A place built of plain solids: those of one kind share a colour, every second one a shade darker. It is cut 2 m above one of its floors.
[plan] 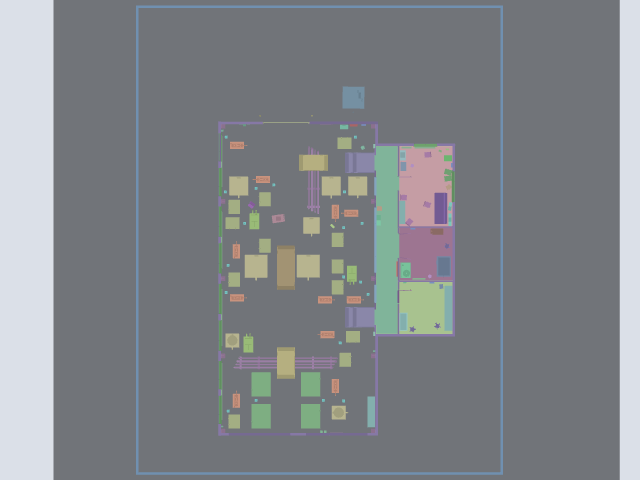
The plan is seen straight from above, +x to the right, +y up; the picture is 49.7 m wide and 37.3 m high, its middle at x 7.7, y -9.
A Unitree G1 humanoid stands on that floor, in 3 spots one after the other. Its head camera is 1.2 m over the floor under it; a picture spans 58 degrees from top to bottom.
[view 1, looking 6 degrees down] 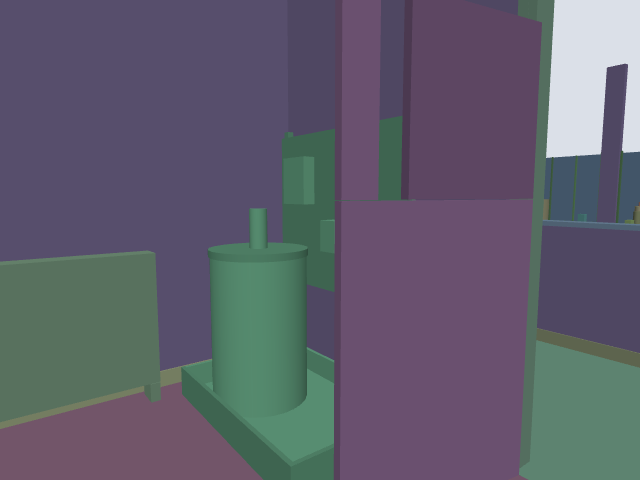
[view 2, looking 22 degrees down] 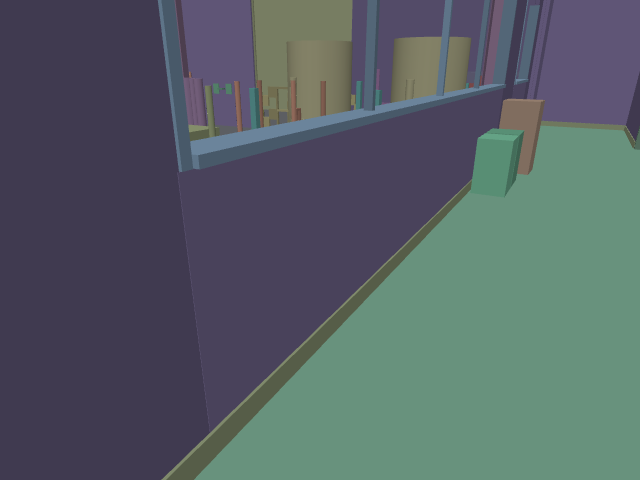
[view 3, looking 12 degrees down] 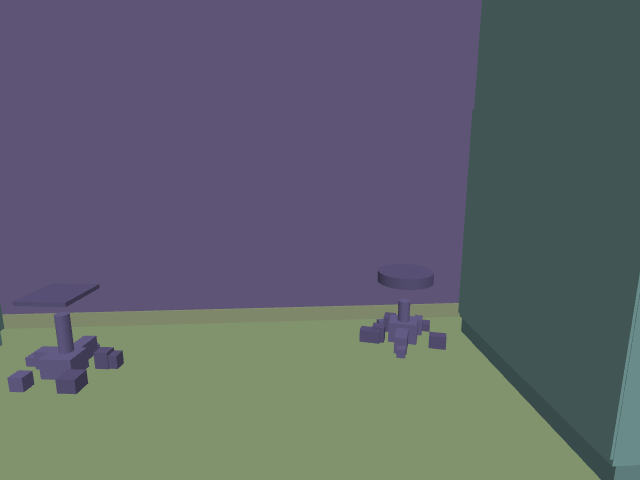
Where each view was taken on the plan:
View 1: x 15.60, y -9.45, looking -127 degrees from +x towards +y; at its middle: dosing_skid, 2.56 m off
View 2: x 12.90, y -12.30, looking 120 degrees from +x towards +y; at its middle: wall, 1.81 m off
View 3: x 15.60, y -13.40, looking -94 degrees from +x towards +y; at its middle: wall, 2.97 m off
